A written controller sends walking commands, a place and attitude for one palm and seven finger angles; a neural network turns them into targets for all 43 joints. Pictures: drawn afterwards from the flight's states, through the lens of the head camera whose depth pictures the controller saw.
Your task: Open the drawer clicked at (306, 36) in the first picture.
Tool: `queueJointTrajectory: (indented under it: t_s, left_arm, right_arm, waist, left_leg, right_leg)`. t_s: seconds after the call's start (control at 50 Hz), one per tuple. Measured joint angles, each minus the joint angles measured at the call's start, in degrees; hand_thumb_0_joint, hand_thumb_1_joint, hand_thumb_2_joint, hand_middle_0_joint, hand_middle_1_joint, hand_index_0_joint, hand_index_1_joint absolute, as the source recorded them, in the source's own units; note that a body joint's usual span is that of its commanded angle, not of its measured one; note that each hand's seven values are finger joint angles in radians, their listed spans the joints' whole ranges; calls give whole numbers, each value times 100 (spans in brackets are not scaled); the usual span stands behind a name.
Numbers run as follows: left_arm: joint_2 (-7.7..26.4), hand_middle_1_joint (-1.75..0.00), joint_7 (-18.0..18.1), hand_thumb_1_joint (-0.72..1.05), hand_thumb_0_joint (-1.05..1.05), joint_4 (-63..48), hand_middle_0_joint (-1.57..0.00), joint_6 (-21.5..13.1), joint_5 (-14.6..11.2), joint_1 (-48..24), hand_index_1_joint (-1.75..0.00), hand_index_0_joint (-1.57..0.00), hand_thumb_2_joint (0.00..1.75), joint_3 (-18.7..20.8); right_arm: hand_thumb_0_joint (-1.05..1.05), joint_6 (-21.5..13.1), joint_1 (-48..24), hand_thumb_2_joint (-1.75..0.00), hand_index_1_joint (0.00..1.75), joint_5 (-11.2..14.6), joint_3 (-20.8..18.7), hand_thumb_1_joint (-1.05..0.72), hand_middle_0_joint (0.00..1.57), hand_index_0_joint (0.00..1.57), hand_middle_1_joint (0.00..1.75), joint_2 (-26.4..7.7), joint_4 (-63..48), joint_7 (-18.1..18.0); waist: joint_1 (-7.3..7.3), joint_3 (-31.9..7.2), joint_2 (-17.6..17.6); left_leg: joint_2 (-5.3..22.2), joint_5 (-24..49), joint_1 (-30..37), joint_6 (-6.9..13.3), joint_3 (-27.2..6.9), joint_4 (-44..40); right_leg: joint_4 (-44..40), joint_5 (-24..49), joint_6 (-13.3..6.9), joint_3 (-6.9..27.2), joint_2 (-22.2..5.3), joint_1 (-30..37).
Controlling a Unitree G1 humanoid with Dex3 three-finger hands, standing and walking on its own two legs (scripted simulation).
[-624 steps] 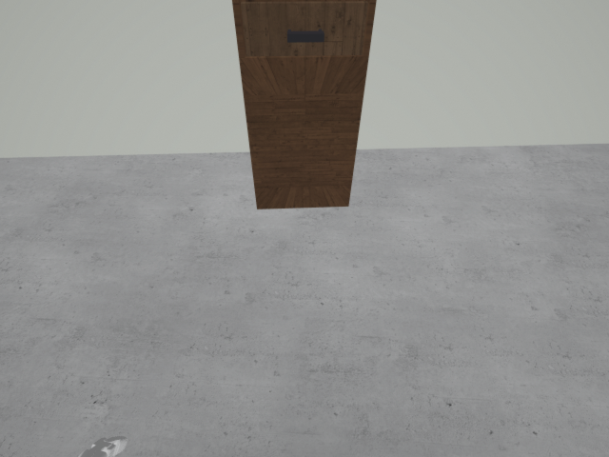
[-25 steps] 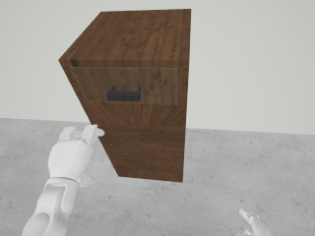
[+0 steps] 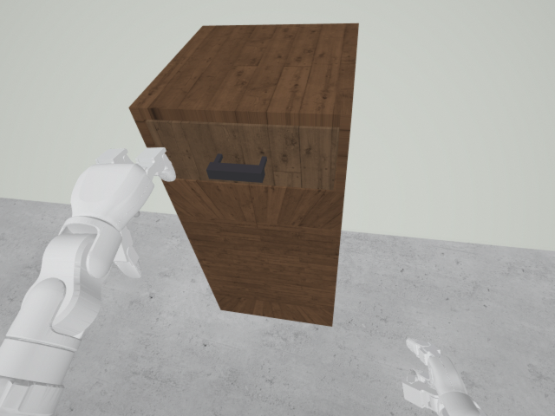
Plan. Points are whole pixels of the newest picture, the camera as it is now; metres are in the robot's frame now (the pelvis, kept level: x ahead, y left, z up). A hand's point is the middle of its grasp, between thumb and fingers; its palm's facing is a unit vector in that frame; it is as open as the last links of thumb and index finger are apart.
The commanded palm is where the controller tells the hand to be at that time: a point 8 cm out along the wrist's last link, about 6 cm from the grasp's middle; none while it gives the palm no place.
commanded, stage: raise the hand with hooked fingers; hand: left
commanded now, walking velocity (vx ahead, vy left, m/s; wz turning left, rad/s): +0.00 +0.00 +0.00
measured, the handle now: (238, 165) +0.57 +0.18 +0.03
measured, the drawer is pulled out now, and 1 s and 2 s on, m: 0.00 0.00 0.00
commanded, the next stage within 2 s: move the hooked fingers above the handle in 0.36 s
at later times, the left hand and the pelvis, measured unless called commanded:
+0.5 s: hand (127, 226) +0.30 +0.25 +0.14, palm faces +0.10 -0.05 -0.99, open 13.8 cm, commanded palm +0.28 +0.24 +0.20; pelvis -0.02 +0.01 +0.00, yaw +0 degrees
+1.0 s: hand (188, 204) +0.37 +0.20 +0.11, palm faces -0.01 -0.04 -1.00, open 13.8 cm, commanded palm +0.36 +0.21 +0.18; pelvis +0.00 +0.00 +0.00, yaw +0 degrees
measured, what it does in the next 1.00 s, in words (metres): stands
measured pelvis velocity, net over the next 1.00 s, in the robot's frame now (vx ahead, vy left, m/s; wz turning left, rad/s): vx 0.00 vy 0.00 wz -0.01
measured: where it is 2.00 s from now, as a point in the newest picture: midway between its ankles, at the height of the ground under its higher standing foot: outside the picture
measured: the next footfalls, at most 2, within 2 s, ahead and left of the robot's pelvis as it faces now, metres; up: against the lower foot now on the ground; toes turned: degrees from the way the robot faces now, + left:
none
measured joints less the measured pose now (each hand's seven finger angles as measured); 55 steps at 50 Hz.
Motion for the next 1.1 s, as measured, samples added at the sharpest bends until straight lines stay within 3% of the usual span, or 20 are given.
queueJointTrajectory:
  t_s: [0.16, 0.3, 0.4, 0.54, 0.62, 0.72, 0.82, 0.94, 1.02, 1.1]
  left_arm:
    - [-6, -120, -304, -49, 0, -158, -32, -351, -221, 258, -120, -32, 30, 170]
    - [15, -120, 103, -49, 0, -357, -32, -807, -180, 460, -120, -32, 30, 204]
    - [29, -120, 364, -49, 0, -155, -32, -627, -159, 277, -120, -32, 30, 300]
    - [-120, -120, 127, -49, 0, 107, -32, -249, -68, 80, -120, -32, 30, -43]
    - [-233, -120, 66, -49, 0, 435, -32, -516, 14, -192, -120, -32, 30, -371]
    - [-182, -120, 281, -49, 0, 933, -32, -844, 96, -614, -120, -32, 30, -384]
    - [-202, -120, 468, -49, 0, 1440, -32, -666, 126, -1088, -120, -32, 30, -263]
    - [-289, -120, 272, -49, 0, 1765, -32, -388, 206, -1300, -120, -32, 30, -409]
    - [-398, -120, 217, -49, 0, 1677, -32, -619, 160, -1198, -120, -32, 30, -514]
    - [-459, -120, 434, -49, 0, 1861, -32, -865, 170, -1283, -120, -32, 30, -513]
  right_arm:
    - [1, -2, 287, -90, 30, -8, -94, -90, 20, 20, 30, -116, -8, 101]
    - [1, -78, 453, -90, 30, -49, -187, -91, 20, 20, 30, -152, 78, 124]
    - [1, -70, 420, -90, 30, 0, -197, -91, 20, 20, 30, -126, 173, 138]
    - [1, -53, 272, -90, 30, 51, -140, -91, 20, 20, 30, -90, 112, 99]
    - [1, -122, 195, -90, 30, 39, -77, -91, 20, 20, 30, -22, 111, 17]
    - [1, -185, 217, -90, 30, 28, -58, -90, 20, 20, 30, 63, 130, -38]
    - [1, -130, 346, -90, 30, 53, -116, -90, 20, 20, 30, 8, 192, -25]
    - [1, 8, 526, -90, 30, 85, -205, -90, 20, 20, 30, -133, 202, -15]
    - [1, 24, 625, -90, 30, 74, -265, -91, 20, 20, 30, -178, 184, -46]
    - [1, -8, 640, -90, 30, 74, -286, -91, 20, 20, 30, -165, 222, -93]
  waist:
    - [-75, -5, 8]
    - [-33, 71, -80]
    - [5, 56, -80]
    - [-27, 42, -1]
    - [-61, 54, -44]
    - [-120, 20, -133]
    - [-158, -43, -131]
    - [-250, -107, -80]
    - [-308, -134, -78]
    - [-339, -144, -122]
  left_leg:
    - [-26, 52, -76, 37, 57, -47]
    - [-52, 100, -153, 47, 66, -38]
    - [-68, 145, -201, 49, 54, -39]
    - [-105, 201, -212, 66, 23, -57]
    - [-109, 215, -238, 60, -5, -50]
    - [-65, 198, -312, 20, 5, -28]
    - [-37, 172, -425, -7, 12, -4]
    - [-21, 126, -544, -8, 29, 15]
    - [-9, 68, -568, -9, 51, 39]
    - [13, 11, -616, -22, 78, 82]
  right_leg:
    - [-61, 81, 37, 59, -19, -87]
    - [-52, 128, 46, 68, -46, -161]
    - [-60, 171, 50, 56, -64, -200]
    - [-56, 200, 64, 29, -104, -205]
    - [-38, 196, 54, 0, -111, -229]
    - [-28, 194, 14, 7, -66, -305]
    - [-3, 171, -10, 12, -38, -425]
    - [38, 122, -16, 30, -21, -562]
    - [88, 59, -18, 53, -6, -608]
    - [152, 2, -30, 79, 18, -679]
